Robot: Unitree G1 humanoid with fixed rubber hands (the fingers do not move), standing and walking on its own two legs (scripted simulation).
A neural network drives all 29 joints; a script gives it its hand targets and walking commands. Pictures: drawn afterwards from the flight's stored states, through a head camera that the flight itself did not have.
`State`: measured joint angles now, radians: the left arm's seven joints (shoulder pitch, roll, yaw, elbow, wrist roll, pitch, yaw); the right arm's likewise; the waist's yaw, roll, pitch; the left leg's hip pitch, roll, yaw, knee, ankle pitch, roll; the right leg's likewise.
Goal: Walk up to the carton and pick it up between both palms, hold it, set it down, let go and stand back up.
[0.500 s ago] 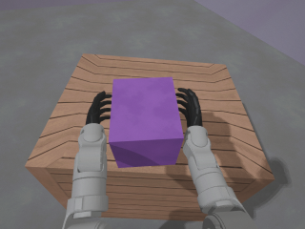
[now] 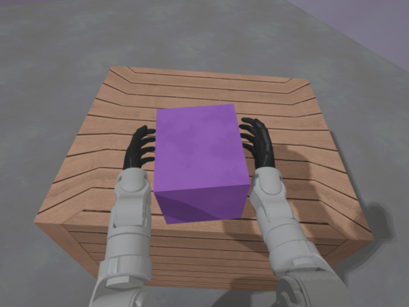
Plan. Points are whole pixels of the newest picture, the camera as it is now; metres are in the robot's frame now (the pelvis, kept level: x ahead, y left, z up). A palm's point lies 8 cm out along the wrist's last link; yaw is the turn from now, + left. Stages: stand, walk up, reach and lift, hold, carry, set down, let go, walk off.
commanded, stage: set down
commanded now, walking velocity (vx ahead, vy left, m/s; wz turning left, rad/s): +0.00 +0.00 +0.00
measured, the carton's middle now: (199, 164) +0.38 +0.03 +0.06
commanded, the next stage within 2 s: none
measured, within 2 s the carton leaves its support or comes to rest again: neither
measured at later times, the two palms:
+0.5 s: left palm (143, 173) +0.36 +0.15 +0.04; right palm (261, 159) +0.40 -0.10 +0.06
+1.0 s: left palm (146, 182) +0.37 +0.15 +0.00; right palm (254, 165) +0.42 -0.09 +0.02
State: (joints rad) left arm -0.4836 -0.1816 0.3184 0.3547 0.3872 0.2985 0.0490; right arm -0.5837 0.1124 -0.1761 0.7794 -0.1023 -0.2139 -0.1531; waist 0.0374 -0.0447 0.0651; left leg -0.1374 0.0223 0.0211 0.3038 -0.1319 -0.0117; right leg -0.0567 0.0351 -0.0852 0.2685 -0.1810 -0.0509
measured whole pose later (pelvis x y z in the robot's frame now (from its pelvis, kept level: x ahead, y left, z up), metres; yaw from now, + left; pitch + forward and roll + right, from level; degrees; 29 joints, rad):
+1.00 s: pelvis +0.00 -0.01 -0.01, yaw -1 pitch +14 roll +0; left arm -0.59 -0.21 0.52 0.78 0.38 -0.12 0.14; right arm -0.76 0.09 -0.45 1.09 -0.38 -0.39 -0.07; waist 0.10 0.01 -0.07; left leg -0.47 0.05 0.05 0.34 -0.11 -0.02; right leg -0.41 0.05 -0.08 0.32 -0.17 -0.07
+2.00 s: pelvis -0.01 +0.00 -0.02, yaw -4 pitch +24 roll +0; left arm -0.70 -0.25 0.67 0.85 0.45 -0.28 0.18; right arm -0.87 0.05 -0.59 1.18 -0.50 -0.43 -0.02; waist 0.15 0.00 -0.13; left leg -0.70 0.06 0.12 0.39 -0.11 -0.01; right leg -0.67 0.05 -0.04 0.41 -0.16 -0.06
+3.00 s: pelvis +0.00 +0.00 -0.02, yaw -4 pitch +27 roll +0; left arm -0.71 -0.21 0.62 0.93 0.41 -0.36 0.21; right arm -0.90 0.01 -0.47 1.23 -0.39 -0.42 -0.04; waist 0.15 -0.01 -0.15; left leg -0.79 0.07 0.10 0.48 -0.15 0.00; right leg -0.75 0.04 -0.06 0.48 -0.20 -0.06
